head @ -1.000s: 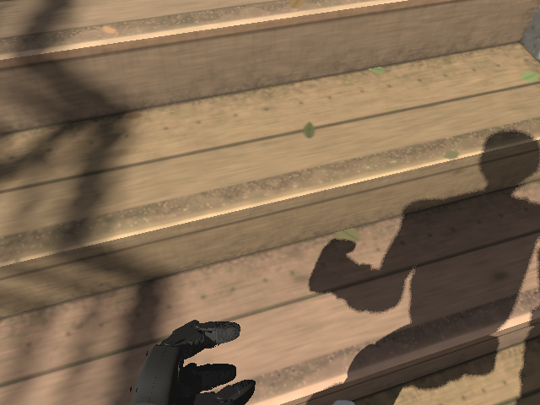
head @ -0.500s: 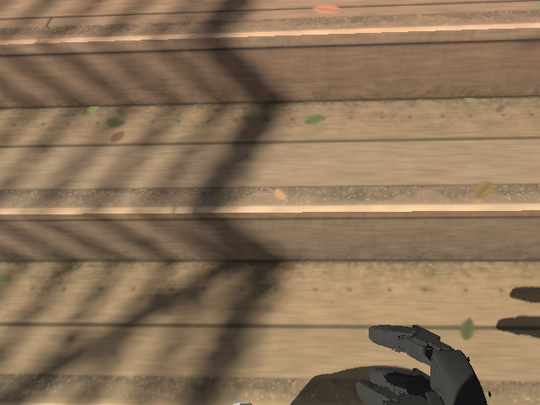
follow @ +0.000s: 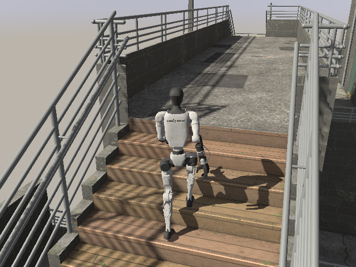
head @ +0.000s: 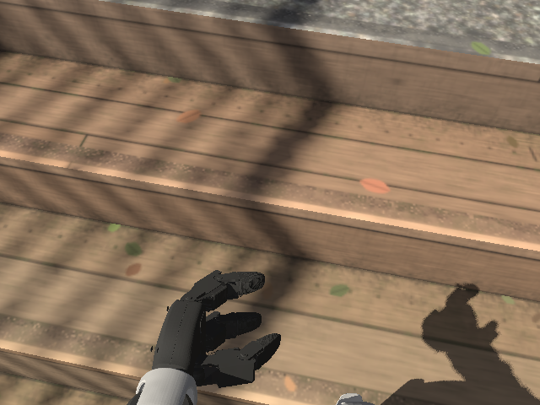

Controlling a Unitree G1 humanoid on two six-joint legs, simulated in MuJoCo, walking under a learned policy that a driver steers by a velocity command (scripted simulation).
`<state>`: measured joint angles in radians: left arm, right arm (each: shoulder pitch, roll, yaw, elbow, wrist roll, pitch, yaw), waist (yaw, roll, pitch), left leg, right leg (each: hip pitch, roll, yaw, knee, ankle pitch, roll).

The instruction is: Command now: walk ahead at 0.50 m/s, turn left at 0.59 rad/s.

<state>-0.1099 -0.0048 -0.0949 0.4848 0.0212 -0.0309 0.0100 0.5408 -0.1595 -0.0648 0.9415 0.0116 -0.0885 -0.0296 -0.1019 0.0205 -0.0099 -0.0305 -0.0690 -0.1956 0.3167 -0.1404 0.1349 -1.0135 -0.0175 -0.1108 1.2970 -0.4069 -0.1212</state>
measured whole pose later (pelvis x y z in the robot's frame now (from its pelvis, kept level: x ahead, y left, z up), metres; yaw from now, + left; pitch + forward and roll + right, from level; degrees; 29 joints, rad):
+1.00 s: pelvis +0.57 +0.12 +0.31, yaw -8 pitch +2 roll +0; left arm 0.00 0.06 0.01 0.61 0.03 0.00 0.04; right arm 0.51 -0.14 -0.04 1.04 -0.05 -0.14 0.01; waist -0.02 -0.03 -0.04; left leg -0.08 0.10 0.35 0.42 -0.35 -0.01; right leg -1.30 0.03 0.01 2.11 -0.28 -0.14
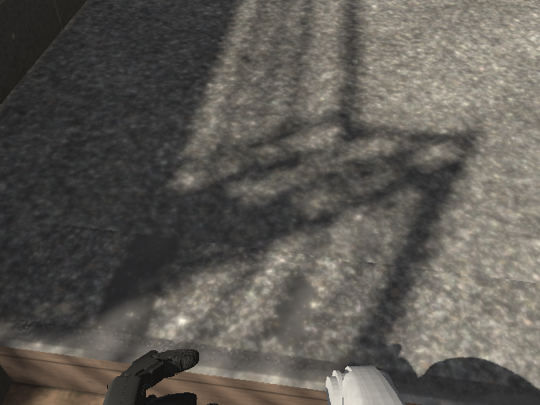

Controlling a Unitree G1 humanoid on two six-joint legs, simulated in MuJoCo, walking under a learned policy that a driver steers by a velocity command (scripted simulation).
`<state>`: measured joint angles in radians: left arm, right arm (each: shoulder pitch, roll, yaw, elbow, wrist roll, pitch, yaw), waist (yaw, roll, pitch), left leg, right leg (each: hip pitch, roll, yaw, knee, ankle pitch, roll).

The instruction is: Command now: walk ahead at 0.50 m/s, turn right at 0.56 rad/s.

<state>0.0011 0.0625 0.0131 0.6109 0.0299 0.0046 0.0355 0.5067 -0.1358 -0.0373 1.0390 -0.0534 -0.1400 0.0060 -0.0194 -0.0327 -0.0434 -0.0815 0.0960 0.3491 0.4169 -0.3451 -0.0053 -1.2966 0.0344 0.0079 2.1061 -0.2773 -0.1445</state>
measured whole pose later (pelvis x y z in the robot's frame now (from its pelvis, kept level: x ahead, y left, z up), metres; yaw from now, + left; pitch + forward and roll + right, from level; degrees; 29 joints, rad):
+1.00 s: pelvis +0.62 -0.12 +0.33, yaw -27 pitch +3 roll +2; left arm 0.06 0.15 0.02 0.58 0.02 -0.06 -0.04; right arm 0.42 -0.22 -0.06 0.93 -0.01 -0.12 0.00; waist -0.03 -0.02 -0.06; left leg -0.15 -0.05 0.14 0.43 -0.33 0.06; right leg -0.85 -0.04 0.06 1.08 -0.03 -0.09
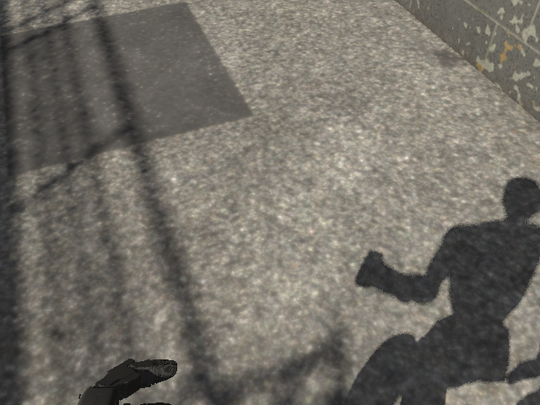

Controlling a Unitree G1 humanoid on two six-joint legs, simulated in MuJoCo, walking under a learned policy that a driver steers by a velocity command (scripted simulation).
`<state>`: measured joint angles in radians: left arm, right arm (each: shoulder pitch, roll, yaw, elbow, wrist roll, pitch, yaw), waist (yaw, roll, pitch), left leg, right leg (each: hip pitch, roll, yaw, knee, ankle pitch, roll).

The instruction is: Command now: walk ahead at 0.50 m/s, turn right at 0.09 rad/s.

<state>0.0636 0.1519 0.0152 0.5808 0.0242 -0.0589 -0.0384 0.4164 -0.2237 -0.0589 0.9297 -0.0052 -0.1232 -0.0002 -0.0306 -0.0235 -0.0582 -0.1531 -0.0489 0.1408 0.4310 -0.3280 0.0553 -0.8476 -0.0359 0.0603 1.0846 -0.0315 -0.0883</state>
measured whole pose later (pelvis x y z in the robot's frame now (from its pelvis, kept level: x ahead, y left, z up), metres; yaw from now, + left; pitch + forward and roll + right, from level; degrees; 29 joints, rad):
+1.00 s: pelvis +0.53 +0.05 +0.01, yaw +18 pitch +2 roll -1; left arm 0.15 0.25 0.02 0.70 0.04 0.01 0.02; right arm 0.32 -0.26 -0.06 0.74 -0.01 -0.01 0.00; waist -0.03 -0.03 0.05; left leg -0.29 -0.15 -0.07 0.40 -0.13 0.12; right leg -0.68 -0.07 0.06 1.05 -0.27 0.05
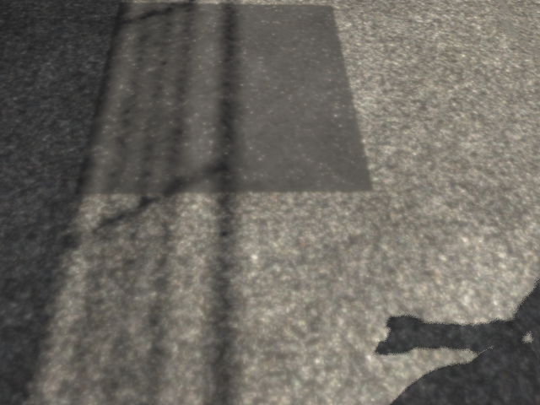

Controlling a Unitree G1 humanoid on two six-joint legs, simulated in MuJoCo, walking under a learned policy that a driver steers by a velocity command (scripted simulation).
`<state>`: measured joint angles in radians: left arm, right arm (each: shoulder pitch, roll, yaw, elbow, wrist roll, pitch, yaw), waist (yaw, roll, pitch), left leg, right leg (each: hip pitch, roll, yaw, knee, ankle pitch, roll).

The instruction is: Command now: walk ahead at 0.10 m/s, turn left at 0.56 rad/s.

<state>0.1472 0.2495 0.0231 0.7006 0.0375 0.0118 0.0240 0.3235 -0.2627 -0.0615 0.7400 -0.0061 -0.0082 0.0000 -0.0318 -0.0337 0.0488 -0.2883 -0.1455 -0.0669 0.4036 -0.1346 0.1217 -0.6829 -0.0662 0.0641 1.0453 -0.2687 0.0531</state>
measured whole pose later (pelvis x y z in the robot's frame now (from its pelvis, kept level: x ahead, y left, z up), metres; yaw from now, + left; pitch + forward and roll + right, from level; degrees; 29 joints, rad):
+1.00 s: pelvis +0.06 -0.03 +0.00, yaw +13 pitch -2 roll +0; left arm 0.26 0.24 0.01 0.92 0.01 0.01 0.02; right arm 0.23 -0.23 0.00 0.90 -0.01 0.00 -0.03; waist 0.02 0.00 0.02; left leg -0.12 -0.05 -0.06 0.41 -0.26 0.03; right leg -0.19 0.01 0.02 0.40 -0.18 0.00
